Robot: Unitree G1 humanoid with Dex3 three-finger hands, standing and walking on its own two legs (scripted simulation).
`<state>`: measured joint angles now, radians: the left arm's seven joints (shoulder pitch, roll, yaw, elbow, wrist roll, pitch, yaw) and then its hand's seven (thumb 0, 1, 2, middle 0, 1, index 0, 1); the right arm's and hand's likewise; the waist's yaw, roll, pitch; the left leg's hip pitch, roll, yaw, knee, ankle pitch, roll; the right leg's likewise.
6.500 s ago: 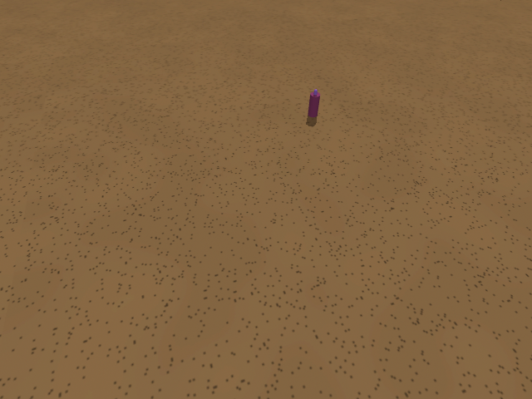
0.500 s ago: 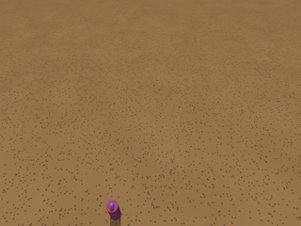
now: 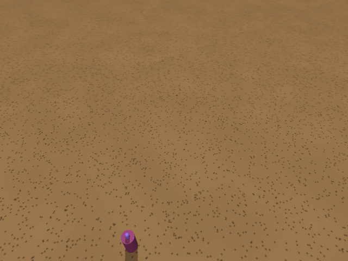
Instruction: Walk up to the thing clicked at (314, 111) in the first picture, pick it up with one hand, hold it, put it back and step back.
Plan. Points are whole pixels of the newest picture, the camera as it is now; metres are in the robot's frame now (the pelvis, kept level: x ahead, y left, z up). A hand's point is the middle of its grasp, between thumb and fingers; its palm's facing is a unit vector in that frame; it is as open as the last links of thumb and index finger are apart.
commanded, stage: stand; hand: left
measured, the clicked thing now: (129, 240) +0.39 +0.22 -0.69
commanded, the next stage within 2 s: go down in 1.96 s
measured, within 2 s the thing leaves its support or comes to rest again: neither
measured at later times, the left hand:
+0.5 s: hand out of the picture +0.08 +0.25 -0.16, palm faces -0.02 -0.94 -0.34, open 7.4 cm
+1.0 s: hand out of the picture +0.08 +0.24 -0.16, palm faces -0.02 -0.94 -0.35, open 7.4 cm
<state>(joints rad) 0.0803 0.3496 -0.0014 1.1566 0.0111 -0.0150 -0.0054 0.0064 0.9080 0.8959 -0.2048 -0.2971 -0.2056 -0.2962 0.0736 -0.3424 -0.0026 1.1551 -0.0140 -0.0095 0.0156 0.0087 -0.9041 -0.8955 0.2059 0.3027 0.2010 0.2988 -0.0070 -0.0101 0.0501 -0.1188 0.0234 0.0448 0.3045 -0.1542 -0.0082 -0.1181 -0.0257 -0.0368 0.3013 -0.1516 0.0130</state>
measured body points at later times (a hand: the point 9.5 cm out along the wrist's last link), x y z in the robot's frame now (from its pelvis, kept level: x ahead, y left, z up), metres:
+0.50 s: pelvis +0.00 -0.01 +0.00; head +0.00 -0.01 +0.45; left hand +0.08 +0.30 -0.13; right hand +0.08 -0.31 -0.13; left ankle +0.01 +0.12 -0.75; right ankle +0.01 -0.13 -0.75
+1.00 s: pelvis +0.01 -0.01 +0.00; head +0.01 -0.01 +0.45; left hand +0.08 +0.29 -0.13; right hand +0.08 -0.31 -0.14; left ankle +0.01 +0.12 -0.75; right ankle +0.01 -0.13 -0.75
